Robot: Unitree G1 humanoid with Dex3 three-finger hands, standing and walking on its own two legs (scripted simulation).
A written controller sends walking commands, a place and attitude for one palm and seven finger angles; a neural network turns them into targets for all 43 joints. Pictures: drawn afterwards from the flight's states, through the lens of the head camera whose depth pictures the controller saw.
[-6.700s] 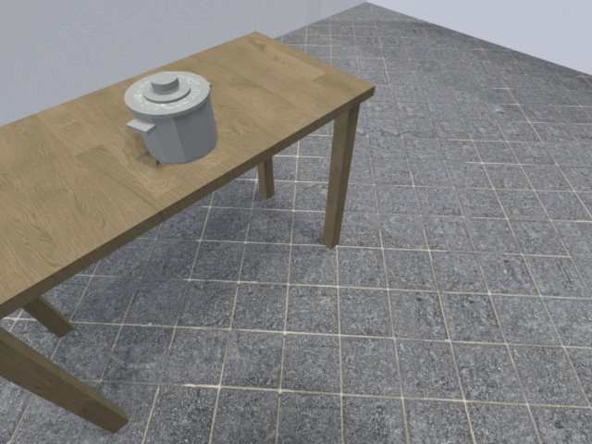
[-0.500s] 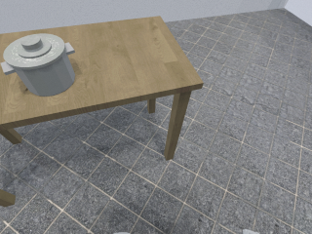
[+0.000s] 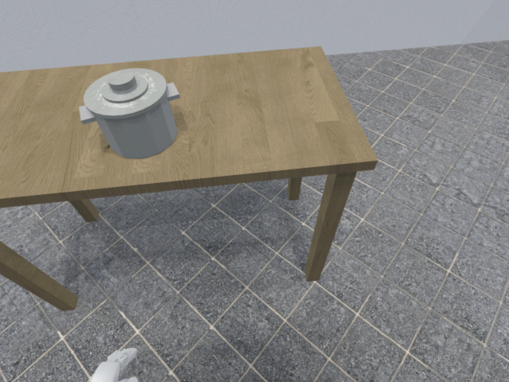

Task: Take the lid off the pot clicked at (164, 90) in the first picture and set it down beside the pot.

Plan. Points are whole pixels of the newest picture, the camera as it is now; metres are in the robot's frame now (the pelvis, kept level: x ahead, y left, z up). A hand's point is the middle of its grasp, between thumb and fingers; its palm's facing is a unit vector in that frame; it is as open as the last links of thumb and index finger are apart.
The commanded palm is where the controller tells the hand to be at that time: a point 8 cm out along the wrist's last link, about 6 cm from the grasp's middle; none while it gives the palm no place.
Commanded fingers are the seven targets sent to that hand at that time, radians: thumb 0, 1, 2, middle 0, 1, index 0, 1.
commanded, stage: turn to face it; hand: left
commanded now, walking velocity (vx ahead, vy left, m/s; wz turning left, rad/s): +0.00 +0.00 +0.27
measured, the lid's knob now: (121, 80) +0.65 +0.30 +0.12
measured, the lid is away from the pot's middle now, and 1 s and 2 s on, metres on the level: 0.00 0.00 0.00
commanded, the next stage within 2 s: take the last steps up to it in 0.12 s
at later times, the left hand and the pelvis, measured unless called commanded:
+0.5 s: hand out of the picture -0.06 +0.19 -0.16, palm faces +0.28 -0.93 -0.23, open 7.4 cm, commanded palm none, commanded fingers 0.00 0.90 0.90 -0.20 -0.30 -0.20 -0.30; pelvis +0.00 +0.01 +0.01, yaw +11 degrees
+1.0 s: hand (111, 378) +0.15 +0.27 -0.16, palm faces +0.20 -0.96 -0.18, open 7.4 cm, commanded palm none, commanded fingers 0.00 0.90 0.90 -0.20 -0.30 -0.20 -0.30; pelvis +0.11 +0.09 +0.00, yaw +12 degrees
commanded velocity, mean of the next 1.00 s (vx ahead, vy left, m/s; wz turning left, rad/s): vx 0.14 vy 0.03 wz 0.08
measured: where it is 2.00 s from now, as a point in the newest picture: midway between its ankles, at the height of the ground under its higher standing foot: outside the picture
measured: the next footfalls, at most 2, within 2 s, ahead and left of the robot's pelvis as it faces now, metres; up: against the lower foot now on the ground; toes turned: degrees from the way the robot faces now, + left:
left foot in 0.56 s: +0.01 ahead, +0.14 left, +0.00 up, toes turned +15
right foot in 1.06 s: +0.28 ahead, +0.03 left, +0.00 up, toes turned +6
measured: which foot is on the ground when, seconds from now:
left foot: down 0.00-0.00, up 0.02-0.54, down 0.56-1.00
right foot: down 0.00-0.56, up 0.58-1.00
